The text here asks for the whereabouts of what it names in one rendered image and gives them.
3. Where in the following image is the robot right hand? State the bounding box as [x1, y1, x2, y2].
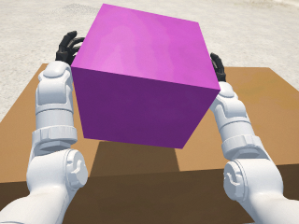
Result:
[210, 52, 226, 82]

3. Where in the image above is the right robot upper arm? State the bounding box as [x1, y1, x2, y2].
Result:
[223, 159, 299, 224]

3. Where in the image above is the carton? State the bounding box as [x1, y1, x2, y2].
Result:
[70, 3, 221, 149]

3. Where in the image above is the robot left forearm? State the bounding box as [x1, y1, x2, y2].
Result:
[26, 61, 78, 191]

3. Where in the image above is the pedestal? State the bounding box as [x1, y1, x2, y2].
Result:
[0, 63, 299, 224]

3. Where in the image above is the robot right forearm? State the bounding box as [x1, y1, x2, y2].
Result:
[209, 81, 284, 193]

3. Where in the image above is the robot left hand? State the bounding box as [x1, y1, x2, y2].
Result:
[55, 31, 85, 66]

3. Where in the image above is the left robot upper arm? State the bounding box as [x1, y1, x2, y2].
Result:
[0, 148, 88, 224]

